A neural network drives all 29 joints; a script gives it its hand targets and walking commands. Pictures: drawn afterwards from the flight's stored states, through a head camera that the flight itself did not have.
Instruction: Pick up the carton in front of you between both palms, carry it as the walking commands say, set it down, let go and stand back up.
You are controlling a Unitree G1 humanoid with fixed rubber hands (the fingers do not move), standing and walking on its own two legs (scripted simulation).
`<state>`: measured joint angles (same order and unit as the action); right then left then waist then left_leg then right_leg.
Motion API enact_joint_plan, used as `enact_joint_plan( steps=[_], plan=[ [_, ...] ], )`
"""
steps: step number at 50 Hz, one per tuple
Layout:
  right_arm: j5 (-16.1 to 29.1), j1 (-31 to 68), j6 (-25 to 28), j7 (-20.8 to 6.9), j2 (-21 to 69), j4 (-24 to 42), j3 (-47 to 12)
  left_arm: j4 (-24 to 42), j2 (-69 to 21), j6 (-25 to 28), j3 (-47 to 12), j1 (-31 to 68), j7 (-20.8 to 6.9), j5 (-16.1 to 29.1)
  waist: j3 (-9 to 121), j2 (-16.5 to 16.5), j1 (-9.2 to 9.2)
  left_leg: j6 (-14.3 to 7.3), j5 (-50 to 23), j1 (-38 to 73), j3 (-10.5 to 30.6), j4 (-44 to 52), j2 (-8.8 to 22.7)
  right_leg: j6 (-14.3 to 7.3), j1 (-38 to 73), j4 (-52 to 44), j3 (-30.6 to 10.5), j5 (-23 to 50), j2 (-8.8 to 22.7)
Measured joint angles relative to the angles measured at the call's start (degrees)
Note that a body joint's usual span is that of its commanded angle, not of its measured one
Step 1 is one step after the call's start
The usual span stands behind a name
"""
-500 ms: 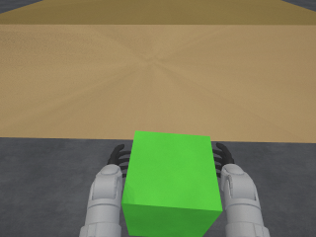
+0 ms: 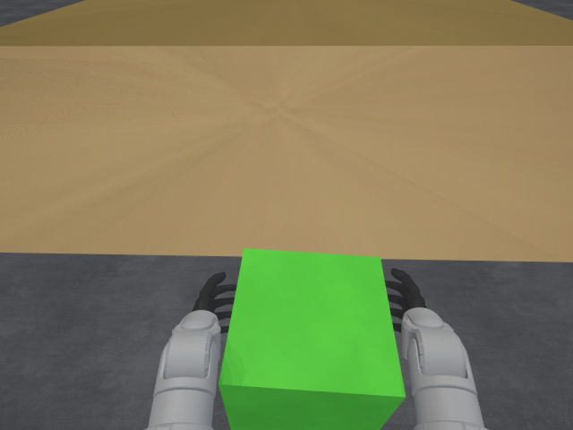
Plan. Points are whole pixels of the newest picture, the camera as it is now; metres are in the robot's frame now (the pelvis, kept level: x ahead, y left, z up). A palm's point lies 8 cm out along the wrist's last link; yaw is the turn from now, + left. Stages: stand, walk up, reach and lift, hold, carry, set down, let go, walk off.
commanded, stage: hold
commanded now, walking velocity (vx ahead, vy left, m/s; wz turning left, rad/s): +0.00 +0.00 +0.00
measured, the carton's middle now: (305, 352) +0.28 +0.00 -0.03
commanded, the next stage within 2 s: carry in 0.06 s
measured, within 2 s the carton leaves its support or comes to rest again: neither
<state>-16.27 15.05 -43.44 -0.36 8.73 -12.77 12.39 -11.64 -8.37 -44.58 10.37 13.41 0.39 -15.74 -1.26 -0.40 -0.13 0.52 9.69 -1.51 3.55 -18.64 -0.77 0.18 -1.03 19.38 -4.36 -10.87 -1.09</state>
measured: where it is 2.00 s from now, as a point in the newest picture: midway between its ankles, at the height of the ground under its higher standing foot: (317, 286)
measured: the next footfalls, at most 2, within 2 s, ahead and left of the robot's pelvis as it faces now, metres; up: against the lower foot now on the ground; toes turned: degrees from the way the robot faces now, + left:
left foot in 0.54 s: +0.20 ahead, +0.09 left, +0.00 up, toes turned +9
right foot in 0.90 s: +0.48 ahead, -0.16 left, +0.00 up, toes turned -15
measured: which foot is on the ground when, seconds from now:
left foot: down 0.00-0.30, up 0.32-0.52, down 0.54-0.92, up 0.94-1.00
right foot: down 0.00-0.56, up 0.58-0.88, down 0.90-1.00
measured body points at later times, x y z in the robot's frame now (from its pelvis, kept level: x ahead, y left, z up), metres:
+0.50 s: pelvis +0.09 -0.02 +0.00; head +0.07 -0.02 +0.45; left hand +0.36 +0.13 +0.09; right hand +0.36 -0.17 +0.09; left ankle +0.12 +0.09 -0.73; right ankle +0.01 -0.12 -0.75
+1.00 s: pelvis +0.38 -0.07 -0.02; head +0.37 -0.08 +0.43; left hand +0.62 +0.08 +0.05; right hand +0.62 -0.23 +0.05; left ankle +0.21 +0.06 -0.67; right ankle +0.44 -0.15 -0.75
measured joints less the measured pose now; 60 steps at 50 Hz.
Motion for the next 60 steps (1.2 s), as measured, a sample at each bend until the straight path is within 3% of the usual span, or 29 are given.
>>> enact_joint_plan(
  steps=[6,10,14,16,20,25,27,29,32,34,40,44,46,48,50,52,56,60],
  plan=[
    [0.39,0.08,-0.42,0.25,0.0,0.41,-0.17,0.5,0.04,-0.35,0.1,-0.06,0.13,0.42,1.64,0.15,0.24,0.11,1.39,-3.12,-0.32,-2.6,0.08,-0.06,-3.22,2.55,-0.17,-1.08,-0.2],
    [2.38,-1.51,-2.27,1.11,-0.35,4.81,-2.11,5.05,0.33,-2.27,-0.8,-1.53,0.9,2.58,5.52,0.58,0.49,-0.06,9.7,-8.44,-1.29,-6.67,0.27,-0.22,-9.87,9.09,0.56,-12.21,0.25],
    [4.13,-1.69,-5.54,2.1,-0.36,11.79,-3.9,12.19,0.4,-5.19,-1.06,-2.06,1.56,4.71,7.03,1.58,1.26,0.05,5.97,-11.35,-2.62,-8.88,1.55,-0.79,-12.84,9.87,4.45,-7.14,0.87],
    [4.97,-3.61,-7.84,2.37,-0.76,15.78,-4.33,14.47,0.48,-7.06,-2.52,-2.8,2.11,5.9,8.56,2.2,0.6,0.13,10.79,-13.13,-2.42,-13.09,2.39,-1.4,-12.42,9.37,5.61,-4.72,0.29],
    [7.66,-7.37,-13.34,3.73,-1.27,23.99,-5.36,20.95,0.78,-12.53,-5.5,-5.01,3.56,7.64,11.02,-0.35,0.0,-0.17,14.72,-19.39,-7.31,-21.68,2.56,-2.07,-10.45,5.55,6.66,-6.21,1.67],
    [10.74,-9.9,-18.6,4.93,-1.43,32.46,-7.02,31.61,1.05,-18.58,-7.12,-8.86,5.48,9.69,11.21,-1.85,0.46,-0.17,8.48,-21.23,-12.54,-11.96,1.61,-1.05,-7.51,1.69,5.59,-6.89,3.16],
    [11.81,-11.11,-20.47,5.73,-1.44,36.12,-7.82,35.61,1.1,-20.48,-7.37,-10.31,5.92,10.6,10.91,-1.4,0.69,-0.77,4.87,-18.87,-14.51,-6.0,1.25,-0.48,-7.23,5.29,5.4,-10.43,3.22],
    [12.45,-12.26,-21.45,6.52,-1.41,37.44,-9.51,38.45,1.13,-21.93,-6.4,-12.19,6.26,11.72,11.34,-1.78,0.58,-2.76,0.19,-18.42,-15.82,-7.32,0.98,-0.23,-10.83,15.88,6.28,-14.66,4.32],
    [13.49,-14.64,-23.87,7.88,-1.38,38.45,-10.61,39.89,0.98,-24.53,-6.0,-14.55,7.43,13.29,11.64,-0.05,0.27,-3.5,4.7,-15.84,-16.57,-7.6,1.69,-0.99,-19.96,32.68,7.8,-16.63,3.89],
    [14.06,-15.95,-25.01,8.64,-1.31,39.69,-10.3,39.87,0.98,-25.53,-6.35,-14.77,7.75,13.92,11.46,1.05,-0.53,-2.94,5.13,-12.98,-16.08,-4.6,2.01,-1.14,-25.17,35.76,9.27,-14.47,4.21],
    [15.36,-15.8,-25.55,9.59,-1.34,41.66,-9.73,40.45,0.95,-24.66,-6.52,-14.82,7.88,14.91,10.46,2.08,-2.13,-0.47,6.63,-3.21,-14.89,2.82,3.24,-0.39,-31.87,20.07,12.11,-2.75,6.14],
    [15.64,-15.59,-25.55,9.63,-1.37,41.96,-9.99,41.51,0.9,-24.43,-6.5,-15.55,7.92,14.86,10.22,2.09,-1.95,2.27,12.69,2.1,-14.35,0.45,5.19,-0.26,-29.35,10.32,15.95,2.65,5.52],
    [15.58,-15.41,-25.53,9.57,-1.42,42.53,-9.52,41.32,0.91,-24.08,-6.97,-15.13,7.93,14.8,9.9,2.51,-1.21,2.97,18.39,1.39,-13.34,-8.13,7.41,-2.43,-27.3,10.17,17.99,5.54,4.64],
    [15.4,-15.12,-25.25,9.27,-1.45,41.58,-8.41,39.17,0.96,-23.25,-7.8,-14.4,7.94,14.31,9.36,2.81,0.11,1.87,18.4,-6.14,-9.72,-26.3,8.2,-4.97,-27.53,14.73,19.06,2.19,4.18],
    [14.95,-15.5,-25.16,8.94,-1.4,41.02,-8.23,38.27,0.91,-22.92,-8.2,-14.82,7.94,14.03,8.25,2.19,0.68,0.38,17.15,-14.93,-7.27,-41.12,6.79,-5.67,-25.0,13.42,19.7,-0.71,4.1],
    [14.14,-16.36,-24.57,8.3,-1.34,40.79,-8.88,38.73,0.77,-22.64,-8.39,-16.09,7.95,13.67,7.31,1.46,1.24,-0.58,13.65,-21.75,-7.6,-46.1,6.1,-4.86,-21.45,9.65,19.94,-0.65,3.99],
    [12.73,-17.8,-22.48,6.67,-1.18,40.41,-10.17,39.73,0.62,-21.65,-8.39,-17.71,7.91,13.27,7.07,0.38,2.35,-0.99,6.83,-29.83,-9.64,-39.1,6.41,-4.52,-14.15,1.81,19.25,-0.65,3.4],
    [11.65,-18.61,-20.96,6.1,-1.09,41.1,-10.61,40.02,0.65,-20.58,-8.62,-17.64,7.68,13.18,7.9,0.12,2.32,-0.79,-0.15,-32.85,-10.9,-26.92,7.07,-3.52,-6.94,-3.67,18.48,-2.1,2.92]
  ],
)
